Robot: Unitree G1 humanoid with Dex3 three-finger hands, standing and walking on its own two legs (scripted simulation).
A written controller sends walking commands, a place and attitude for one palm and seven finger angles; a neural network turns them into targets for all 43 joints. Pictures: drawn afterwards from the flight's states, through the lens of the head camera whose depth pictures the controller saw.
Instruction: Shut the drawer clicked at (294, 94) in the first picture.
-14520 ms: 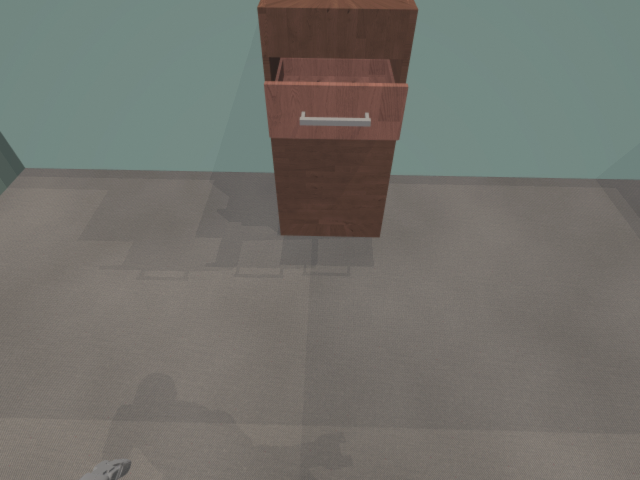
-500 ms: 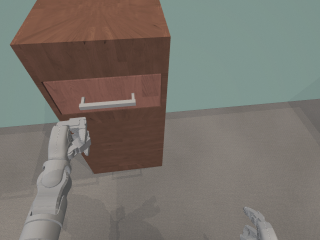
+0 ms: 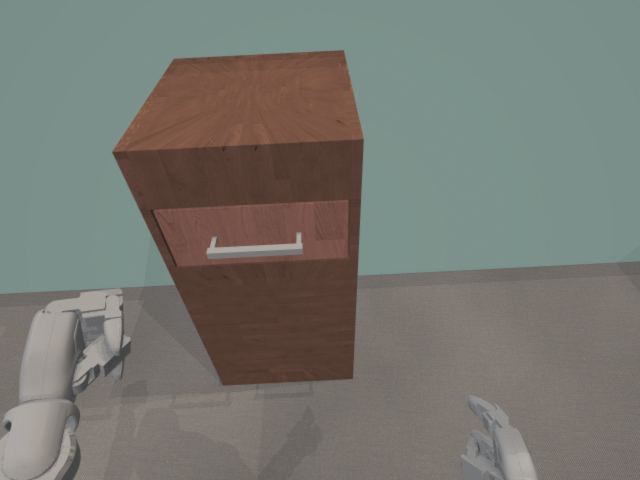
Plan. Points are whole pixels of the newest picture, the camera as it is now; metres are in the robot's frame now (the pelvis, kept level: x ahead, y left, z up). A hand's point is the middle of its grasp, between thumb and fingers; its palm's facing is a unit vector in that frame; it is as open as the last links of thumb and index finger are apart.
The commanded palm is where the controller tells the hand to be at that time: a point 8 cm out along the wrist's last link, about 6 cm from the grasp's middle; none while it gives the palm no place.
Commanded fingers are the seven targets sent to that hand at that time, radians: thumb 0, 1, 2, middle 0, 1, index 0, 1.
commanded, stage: draw the hand back to the body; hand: left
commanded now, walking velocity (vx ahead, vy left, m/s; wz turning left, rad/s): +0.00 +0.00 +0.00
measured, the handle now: (256, 245) +0.57 +0.21 -0.09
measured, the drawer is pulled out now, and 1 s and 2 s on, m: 0.00 0.00 0.00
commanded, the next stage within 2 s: step back with the hand held close in 0.30 s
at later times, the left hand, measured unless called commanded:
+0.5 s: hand (99, 364) +0.17 +0.22 +0.17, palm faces +0.40 -0.82 -0.41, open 3.2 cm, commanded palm +0.11 +0.26 +0.17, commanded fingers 0.00 0.90 0.90 -1.40 -1.60 -1.40 -1.60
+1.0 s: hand (50, 407) +0.13 +0.25 +0.16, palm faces +0.34 -0.80 -0.49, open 3.2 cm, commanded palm +0.07 +0.29 +0.17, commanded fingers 0.00 0.90 0.90 -1.40 -1.60 -1.40 -1.60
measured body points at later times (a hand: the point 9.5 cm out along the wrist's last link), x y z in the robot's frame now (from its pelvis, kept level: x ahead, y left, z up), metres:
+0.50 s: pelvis -0.01 -0.02 +0.00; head -0.03 -0.05 +0.45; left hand +0.14 +0.26 +0.19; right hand +0.18 -0.24 -0.08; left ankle -0.02 +0.08 -0.74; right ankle -0.01 -0.10 -0.74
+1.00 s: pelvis -0.06 +0.01 -0.01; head -0.04 +0.00 +0.44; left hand +0.11 +0.29 +0.19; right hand +0.13 -0.23 -0.08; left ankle -0.02 +0.08 -0.74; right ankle -0.01 -0.10 -0.74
